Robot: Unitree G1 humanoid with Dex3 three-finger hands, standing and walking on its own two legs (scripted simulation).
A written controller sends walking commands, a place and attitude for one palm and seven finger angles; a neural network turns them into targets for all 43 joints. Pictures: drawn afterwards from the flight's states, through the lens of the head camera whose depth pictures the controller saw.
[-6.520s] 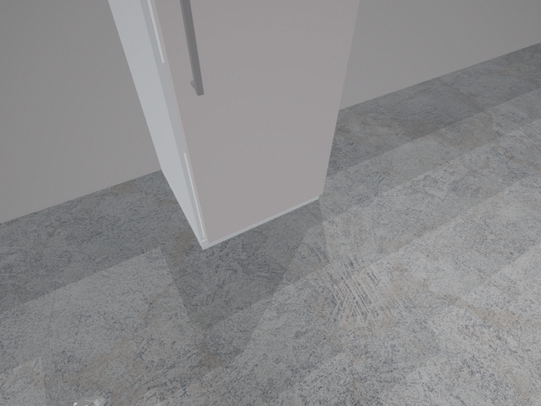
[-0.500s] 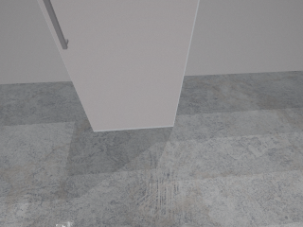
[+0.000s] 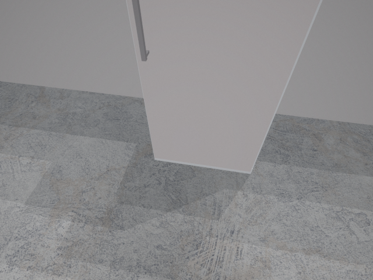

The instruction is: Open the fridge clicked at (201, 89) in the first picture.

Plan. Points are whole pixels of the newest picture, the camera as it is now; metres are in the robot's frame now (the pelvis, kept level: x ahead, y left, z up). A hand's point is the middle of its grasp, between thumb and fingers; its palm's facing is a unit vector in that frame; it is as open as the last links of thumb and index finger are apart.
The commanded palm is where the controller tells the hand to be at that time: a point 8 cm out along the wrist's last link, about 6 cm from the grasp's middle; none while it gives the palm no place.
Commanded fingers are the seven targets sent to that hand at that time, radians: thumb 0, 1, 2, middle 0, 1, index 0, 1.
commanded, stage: take the last steps up to it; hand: left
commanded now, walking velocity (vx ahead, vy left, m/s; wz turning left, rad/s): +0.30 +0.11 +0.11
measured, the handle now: (141, 25) +0.84 +0.25 +0.14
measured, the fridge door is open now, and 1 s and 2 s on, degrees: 0 0 0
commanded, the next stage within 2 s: come to a stop and stand still in 0.82 s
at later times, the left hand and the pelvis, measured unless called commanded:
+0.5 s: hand (102, 246) +0.21 +0.25 -0.17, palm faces +0.03 -0.98 -0.18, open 7.4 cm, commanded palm none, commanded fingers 0.00 0.90 0.90 -0.20 -0.30 -0.20 -0.30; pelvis +0.13 +0.07 -0.01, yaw +1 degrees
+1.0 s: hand (110, 214) +0.31 +0.27 -0.19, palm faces +0.12 -0.98 -0.18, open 7.3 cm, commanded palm none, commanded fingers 0.00 0.90 0.90 -0.20 -0.30 -0.20 -0.30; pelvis +0.33 +0.09 -0.01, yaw +2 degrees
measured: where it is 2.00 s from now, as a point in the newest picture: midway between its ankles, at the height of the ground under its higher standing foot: (177, 275)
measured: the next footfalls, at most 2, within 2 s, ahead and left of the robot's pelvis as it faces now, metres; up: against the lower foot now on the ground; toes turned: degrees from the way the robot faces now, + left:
left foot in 0.10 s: +0.05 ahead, +0.16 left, +0.00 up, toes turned +8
right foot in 0.60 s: +0.32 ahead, -0.04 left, +0.00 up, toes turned -7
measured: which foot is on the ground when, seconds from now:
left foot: up 0.00-0.08, down 0.10-0.62, up 0.64-0.98, down 1.00-1.00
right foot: down 0.00-0.10, up 0.12-0.58, down 0.60-1.00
